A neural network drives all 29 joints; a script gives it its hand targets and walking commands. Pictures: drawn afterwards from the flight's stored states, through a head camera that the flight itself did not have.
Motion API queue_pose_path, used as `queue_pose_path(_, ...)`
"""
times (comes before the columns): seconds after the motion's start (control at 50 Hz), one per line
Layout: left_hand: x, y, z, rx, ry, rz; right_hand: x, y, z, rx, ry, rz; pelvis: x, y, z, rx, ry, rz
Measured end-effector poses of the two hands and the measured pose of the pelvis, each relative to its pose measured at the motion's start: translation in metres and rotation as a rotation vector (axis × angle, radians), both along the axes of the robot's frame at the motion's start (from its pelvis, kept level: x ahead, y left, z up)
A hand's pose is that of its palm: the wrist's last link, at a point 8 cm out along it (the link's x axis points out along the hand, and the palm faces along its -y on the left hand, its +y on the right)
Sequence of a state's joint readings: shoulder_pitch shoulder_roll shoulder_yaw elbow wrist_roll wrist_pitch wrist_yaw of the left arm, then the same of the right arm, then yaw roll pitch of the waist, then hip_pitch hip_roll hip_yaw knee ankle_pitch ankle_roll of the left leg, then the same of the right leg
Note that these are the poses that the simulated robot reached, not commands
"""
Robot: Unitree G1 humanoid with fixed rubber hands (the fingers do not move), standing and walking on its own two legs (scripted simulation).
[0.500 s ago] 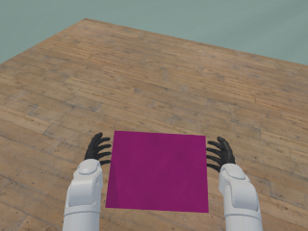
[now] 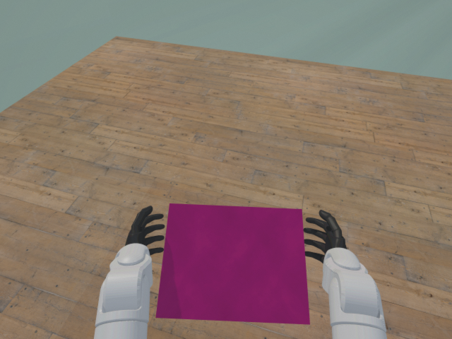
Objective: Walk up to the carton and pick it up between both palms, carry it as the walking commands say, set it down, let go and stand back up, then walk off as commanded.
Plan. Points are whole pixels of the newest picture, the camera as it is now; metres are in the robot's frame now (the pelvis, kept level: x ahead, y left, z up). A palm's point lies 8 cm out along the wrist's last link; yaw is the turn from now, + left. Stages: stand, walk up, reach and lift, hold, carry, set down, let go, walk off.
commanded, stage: hold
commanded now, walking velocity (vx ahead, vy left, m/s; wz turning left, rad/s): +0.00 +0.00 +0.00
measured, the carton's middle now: (232, 262) +0.30 +0.00 -0.08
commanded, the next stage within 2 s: set down in 0.74 s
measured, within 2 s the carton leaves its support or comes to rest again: neither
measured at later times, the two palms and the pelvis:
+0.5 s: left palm (143, 249) +0.26 +0.15 +0.05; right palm (347, 245) +0.27 -0.19 +0.06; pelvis -0.02 -0.03 +0.01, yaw +5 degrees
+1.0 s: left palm (150, 247) +0.28 +0.15 +0.02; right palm (339, 242) +0.29 -0.19 +0.03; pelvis +0.01 -0.02 +0.01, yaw +3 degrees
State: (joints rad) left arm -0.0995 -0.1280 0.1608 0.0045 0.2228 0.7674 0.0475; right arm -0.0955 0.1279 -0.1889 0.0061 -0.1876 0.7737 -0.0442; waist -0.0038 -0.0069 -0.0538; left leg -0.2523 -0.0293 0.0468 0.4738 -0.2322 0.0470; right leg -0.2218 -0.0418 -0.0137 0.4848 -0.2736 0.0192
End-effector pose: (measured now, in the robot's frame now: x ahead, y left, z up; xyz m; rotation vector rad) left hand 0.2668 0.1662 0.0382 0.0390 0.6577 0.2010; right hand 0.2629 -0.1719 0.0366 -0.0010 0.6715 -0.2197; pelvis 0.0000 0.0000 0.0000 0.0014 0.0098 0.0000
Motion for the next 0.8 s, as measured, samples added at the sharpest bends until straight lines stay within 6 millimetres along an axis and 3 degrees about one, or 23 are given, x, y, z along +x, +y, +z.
queue_pose_path(0.12, -0.002, -0.007, -0.002, 0.02, 0.015, -0.011, -0.012, -0.008, -0.003, 0.011, 0.005, 0.003, -0.004, -0.005, 0.009, -0.004, -0.073, 0.06)
queue_pose_path(0.28, -0.003, -0.022, 0.008, 0.012, -0.005, -0.029, -0.007, -0.024, 0.01, 0.024, -0.03, -0.004, -0.015, -0.018, 0.009, 0.004, -0.141, 0.07)
queue_pose_path(0.42, -0.007, -0.02, 0.013, 0.009, -0.005, -0.024, 0.001, -0.023, 0.016, 0.039, -0.041, 0.017, -0.018, -0.028, 0.008, 0.004, -0.175, 0.077)
queue_pose_path(0.6, -0.003, -0.012, 0.017, 0.009, -0.006, -0.031, 0.013, -0.017, 0.02, 0.029, -0.05, 0.048, -0.01, -0.031, 0.008, 0.003, -0.186, 0.084)
queue_pose_path(0.8, 0.003, -0.018, 0.007, -0.019, 0.014, -0.032, 0.019, -0.022, 0.015, 0.006, -0.032, 0.042, 0.005, -0.027, 0.01, 0.005, -0.161, 0.08)
